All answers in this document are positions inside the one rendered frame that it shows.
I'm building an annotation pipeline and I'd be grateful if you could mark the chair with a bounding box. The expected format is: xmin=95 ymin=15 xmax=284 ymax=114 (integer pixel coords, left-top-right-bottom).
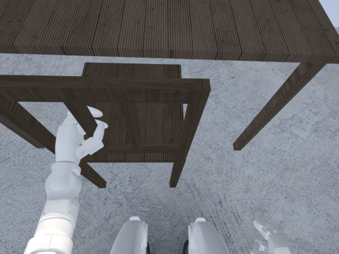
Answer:
xmin=0 ymin=62 xmax=211 ymax=188

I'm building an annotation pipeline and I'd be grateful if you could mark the right robot shin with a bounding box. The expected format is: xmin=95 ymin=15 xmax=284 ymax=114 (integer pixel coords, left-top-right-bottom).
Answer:
xmin=188 ymin=217 xmax=206 ymax=254

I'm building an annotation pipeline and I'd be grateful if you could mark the left robot forearm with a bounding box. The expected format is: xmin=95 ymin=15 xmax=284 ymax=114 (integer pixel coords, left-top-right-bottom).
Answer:
xmin=24 ymin=161 xmax=82 ymax=254

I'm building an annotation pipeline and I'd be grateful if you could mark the right robot hand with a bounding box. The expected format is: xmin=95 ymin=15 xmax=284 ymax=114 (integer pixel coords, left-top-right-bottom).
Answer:
xmin=251 ymin=220 xmax=291 ymax=254

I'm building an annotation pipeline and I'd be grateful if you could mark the left robot thigh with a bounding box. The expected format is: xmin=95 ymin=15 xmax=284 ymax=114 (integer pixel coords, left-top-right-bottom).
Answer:
xmin=110 ymin=220 xmax=147 ymax=254

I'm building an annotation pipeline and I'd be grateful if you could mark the left robot hand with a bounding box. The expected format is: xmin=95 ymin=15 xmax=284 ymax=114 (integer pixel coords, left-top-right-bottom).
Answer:
xmin=55 ymin=106 xmax=108 ymax=165

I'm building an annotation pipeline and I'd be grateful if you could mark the table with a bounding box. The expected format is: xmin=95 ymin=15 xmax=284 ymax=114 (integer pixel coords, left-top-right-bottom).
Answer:
xmin=0 ymin=0 xmax=339 ymax=150

